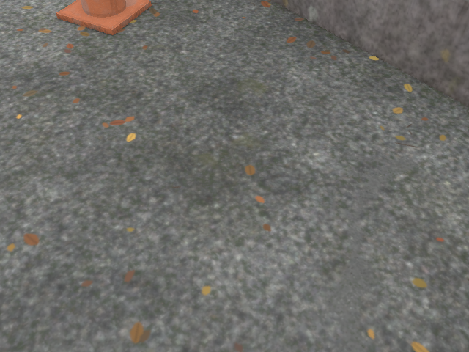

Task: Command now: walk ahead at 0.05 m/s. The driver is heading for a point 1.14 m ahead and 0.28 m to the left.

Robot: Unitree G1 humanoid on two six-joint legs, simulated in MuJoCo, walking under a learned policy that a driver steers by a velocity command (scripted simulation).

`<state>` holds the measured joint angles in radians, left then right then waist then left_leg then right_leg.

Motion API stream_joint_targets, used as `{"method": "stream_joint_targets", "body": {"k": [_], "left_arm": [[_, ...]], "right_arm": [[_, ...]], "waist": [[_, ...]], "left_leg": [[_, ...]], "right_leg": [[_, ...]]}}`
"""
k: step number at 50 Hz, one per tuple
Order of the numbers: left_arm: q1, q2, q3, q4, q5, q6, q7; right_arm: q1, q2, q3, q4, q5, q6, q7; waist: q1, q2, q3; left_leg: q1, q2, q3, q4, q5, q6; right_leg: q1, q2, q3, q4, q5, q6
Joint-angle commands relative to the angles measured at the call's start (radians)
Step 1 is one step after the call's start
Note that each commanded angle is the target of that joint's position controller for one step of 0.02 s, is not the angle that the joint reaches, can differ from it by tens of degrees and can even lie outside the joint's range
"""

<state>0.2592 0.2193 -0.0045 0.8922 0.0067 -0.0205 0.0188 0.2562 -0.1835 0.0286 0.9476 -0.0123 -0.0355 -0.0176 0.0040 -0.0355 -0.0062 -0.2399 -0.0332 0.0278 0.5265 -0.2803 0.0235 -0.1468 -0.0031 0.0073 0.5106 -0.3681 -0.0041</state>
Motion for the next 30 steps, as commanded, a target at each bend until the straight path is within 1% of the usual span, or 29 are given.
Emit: {"method": "stream_joint_targets", "body": {"k": [1, 2, 3, 4, 6, 7, 8, 9, 10, 11, 12, 13, 14, 15, 16, 17, 18, 19, 20, 21, 22, 23, 24, 25, 26, 27, 28, 29, 30], "left_arm": [[0.050, 0.126, 0.026, -0.008, -0.014, -0.002, 0.014], [0.054, 0.111, 0.024, -0.003, -0.019, 0.000, 0.009], [0.052, 0.101, 0.023, 0.006, -0.021, 0.004, 0.005], [0.041, 0.099, 0.023, 0.010, -0.020, 0.007, 0.004], [0.018, 0.093, 0.023, 0.022, -0.019, 0.014, 0.003], [0.023, 0.091, 0.025, 0.036, -0.018, 0.018, 0.004], [0.012, 0.096, 0.030, 0.042, -0.020, 0.021, 0.005], [-0.009, 0.098, 0.033, 0.042, -0.018, 0.020, 0.006], [-0.047, 0.093, 0.033, 0.032, -0.015, 0.014, 0.007], [-0.091, 0.085, 0.030, 0.013, -0.015, 0.002, 0.007], [-0.130, 0.082, 0.028, -0.003, -0.020, -0.013, 0.005], [-0.143, 0.085, 0.026, -0.013, -0.026, -0.027, -0.004], [-0.160, 0.101, 0.031, -0.023, -0.033, -0.041, -0.013], [-0.161, 0.135, 0.043, -0.025, -0.036, -0.054, -0.023], [-0.139, 0.132, 0.045, -0.017, -0.045, -0.060, -0.029], [-0.126, 0.117, 0.040, -0.015, -0.045, -0.067, -0.036], [-0.148, 0.099, 0.037, -0.014, -0.040, -0.070, -0.040], [-0.150, 0.084, 0.032, -0.015, -0.032, -0.072, -0.044], [-0.115, 0.080, 0.033, 0.009, -0.032, -0.068, -0.052], [-0.090, 0.078, 0.037, 0.028, -0.032, -0.063, -0.052], [-0.027, 0.082, 0.043, 0.056, -0.033, -0.055, -0.053], [0.037, 0.104, 0.058, 0.092, -0.031, -0.044, -0.048], [0.118, 0.136, 0.075, 0.118, -0.031, -0.038, -0.043], [0.215, 0.199, 0.094, 0.121, -0.017, -0.042, -0.036], [0.308, 0.291, 0.099, 0.110, -0.005, -0.051, -0.040], [0.271, 0.251, 0.086, 0.125, 0.003, -0.072, -0.046], [0.185, 0.199, 0.070, 0.103, -0.009, -0.093, -0.046], [0.113, 0.156, 0.055, 0.090, -0.013, -0.103, -0.051], [0.050, 0.138, 0.046, 0.068, -0.009, -0.109, -0.055]], "right_arm": [[0.048, -0.132, -0.023, -0.020, 0.005, -0.019, 0.002], [0.068, -0.116, -0.018, -0.002, 0.010, -0.015, 0.001], [0.068, -0.105, -0.014, 0.006, 0.011, -0.009, 0.001], [0.062, -0.105, -0.015, 0.009, 0.008, -0.004, 0.000], [0.033, -0.111, -0.018, 0.010, 0.007, 0.003, 0.001], [0.041, -0.111, -0.020, 0.020, 0.009, 0.006, 0.000], [0.047, -0.130, -0.029, 0.027, 0.017, 0.010, -0.002], [0.057, -0.160, -0.042, 0.029, 0.024, 0.012, -0.005], [0.072, -0.188, -0.054, 0.029, 0.028, 0.009, -0.008], [0.090, -0.218, -0.067, 0.028, 0.024, 0.001, -0.008], [0.104, -0.228, -0.073, 0.029, 0.017, -0.010, -0.008], [0.125, -0.220, -0.077, 0.031, 0.007, -0.026, -0.006], [0.125, -0.210, -0.078, 0.028, 0.002, -0.043, -0.003], [0.106, -0.187, -0.071, 0.019, 0.004, -0.056, -0.002], [0.079, -0.181, -0.068, 0.008, 0.015, -0.063, 0.002], [0.057, -0.189, -0.069, 0.002, 0.026, -0.061, 0.003], [0.050, -0.189, -0.066, 0.001, 0.036, -0.054, 0.004], [0.054, -0.194, -0.064, 0.007, 0.037, -0.048, 0.007], [0.036, -0.208, -0.068, -0.001, 0.041, -0.042, 0.007], [0.029, -0.219, -0.070, -0.004, 0.046, -0.040, 0.011], [0.027, -0.229, -0.073, -0.004, 0.053, -0.036, 0.017], [0.027, -0.223, -0.071, -0.006, 0.049, -0.036, 0.022], [0.014, -0.196, -0.060, -0.008, 0.038, -0.040, 0.025], [-0.022, -0.139, -0.040, -0.026, 0.019, -0.046, 0.030], [-0.036, -0.082, -0.024, -0.080, 0.012, -0.066, 0.027], [-0.039, -0.108, -0.033, -0.097, 0.038, -0.085, 0.022], [-0.076, -0.146, -0.040, -0.112, 0.061, -0.096, 0.028], [-0.070, -0.162, -0.045, -0.102, 0.057, -0.098, 0.026], [-0.052, -0.179, -0.053, -0.090, 0.041, -0.096, 0.022]], "waist": [[-0.016, 0.060, -0.026], [-0.011, 0.084, -0.055], [-0.011, 0.089, -0.060], [-0.012, 0.077, -0.069], [-0.006, 0.055, -0.059], [-0.007, 0.048, -0.071], [-0.013, 0.047, -0.055], [-0.024, 0.061, -0.024], [-0.040, 0.086, 0.026], [-0.057, 0.124, 0.075], [-0.068, 0.161, 0.112], [-0.071, 0.176, 0.116], [-0.070, 0.158, 0.119], [-0.055, 0.128, 0.093], [-0.037, 0.118, 0.080], [-0.026, 0.118, 0.072], [-0.028, 0.115, 0.081], [-0.026, 0.115, 0.078], [-0.013, 0.124, 0.061], [0.004, 0.124, 0.066], [0.029, 0.111, 0.057], [0.055, 0.106, 0.052], [0.098, 0.085, 0.048], [0.149, -0.106, 0.048], [0.138, -0.298, -0.047], [0.104, -0.212, 0.001], [0.069, -0.148, 0.092], [0.036, -0.099, 0.113], [0.002, -0.072, 0.105]], "left_leg": [[0.192, 0.115, -0.150, -0.077, 0.713, 0.072], [0.229, 0.114, -0.147, -0.070, 0.775, 0.071], [0.250, 0.115, -0.146, -0.066, 0.806, 0.072], [0.263, 0.115, -0.148, -0.068, 0.796, 0.075], [0.246, 0.113, -0.144, -0.079, 0.751, 0.076], [0.252, 0.095, -0.134, -0.093, 0.601, 0.081], [0.246, 0.081, -0.135, -0.103, 0.379, 0.098], [0.226, 0.103, -0.185, -0.138, 0.083, 0.127], [0.192, 0.165, -0.287, -0.204, -0.208, 0.166], [0.160, 0.244, -0.416, -0.290, -0.413, 0.211], [0.121, 0.311, -0.528, -0.360, -0.496, 0.252], [0.125, 0.364, -0.592, -0.395, -0.473, 0.282], [0.145, 0.394, -0.609, -0.409, -0.412, 0.293], [0.174, 0.395, -0.581, -0.410, -0.361, 0.278], [0.189, 0.372, -0.513, -0.419, -0.306, 0.253], [0.180, 0.342, -0.431, -0.420, -0.251, 0.225], [0.141, 0.297, -0.344, -0.427, -0.185, 0.204], [0.097, 0.259, -0.272, -0.421, -0.133, 0.192], [0.038, 0.228, -0.202, -0.403, -0.107, 0.187], [-0.024, 0.211, -0.168, -0.374, -0.113, 0.184], [-0.093, 0.199, -0.145, -0.331, -0.165, 0.182], [-0.168, 0.181, -0.135, -0.278, -0.206, 0.176], [-0.227, 0.146, -0.108, -0.163, -0.191, 0.152], [-0.343, 0.062, -0.003, 0.174, -0.109, 0.093], [-0.531, -0.037, 0.000, 0.506, -0.261, 0.057], [-0.615, -0.001, -0.134, 0.735, -0.261, 0.075], [-0.712, 0.058, -0.148, 0.812, -0.166, 0.095], [-0.715, 0.104, -0.133, 0.809, -0.064, 0.096], [-0.661, 0.143, -0.127, 0.733, 0.035, 0.089]], "right_leg": [[-0.091, -0.034, 0.034, -0.062, 0.321, -0.009], [-0.077, -0.038, 0.032, -0.059, 0.335, -0.009], [-0.075, -0.040, 0.032, -0.061, 0.323, -0.009], [-0.073, -0.041, 0.029, -0.066, 0.320, -0.012], [-0.059, -0.044, 0.031, -0.084, 0.300, -0.017], [-0.055, -0.033, 0.018, -0.091, 0.228, -0.022], [-0.084, -0.008, -0.008, -0.067, 0.104, -0.030], [-0.146, 0.006, -0.028, -0.022, -0.003, -0.041], [-0.226, 0.007, -0.037, 0.041, -0.057, -0.051], [-0.295, 0.008, -0.046, 0.115, -0.075, -0.055], [-0.343, -0.003, -0.028, 0.205, -0.099, -0.061], [-0.400, -0.032, 0.015, 0.332, -0.159, -0.067], [-0.474, -0.065, 0.049, 0.445, -0.201, -0.073], [-0.516, -0.099, 0.070, 0.510, -0.183, -0.081], [-0.528, -0.127, 0.074, 0.507, -0.138, -0.083], [-0.498, -0.137, 0.054, 0.443, -0.108, -0.078], [-0.441, -0.132, 0.028, 0.362, -0.061, -0.063], [-0.361, -0.111, -0.009, 0.288, -0.018, -0.051], [-0.244, -0.085, -0.038, 0.207, -0.002, -0.043], [-0.149, -0.056, -0.078, 0.143, 0.053, -0.036], [-0.032, -0.021, -0.121, 0.082, 0.122, -0.027], [0.077, 0.008, -0.137, 0.067, 0.145, -0.024], [0.167, 0.009, -0.110, 0.029, 0.114, -0.034], [0.248, -0.165, 0.145, -0.117, -0.029, -0.090], [0.345, -0.391, 0.646, -0.334, -0.292, -0.228], [0.246, -0.449, 0.840, -0.454, -0.546, -0.300], [0.193, -0.431, 0.734, -0.429, -0.518, -0.275], [0.159, -0.370, 0.566, -0.404, -0.362, -0.231], [0.111, -0.316, 0.439, -0.409, -0.204, -0.195]]}}
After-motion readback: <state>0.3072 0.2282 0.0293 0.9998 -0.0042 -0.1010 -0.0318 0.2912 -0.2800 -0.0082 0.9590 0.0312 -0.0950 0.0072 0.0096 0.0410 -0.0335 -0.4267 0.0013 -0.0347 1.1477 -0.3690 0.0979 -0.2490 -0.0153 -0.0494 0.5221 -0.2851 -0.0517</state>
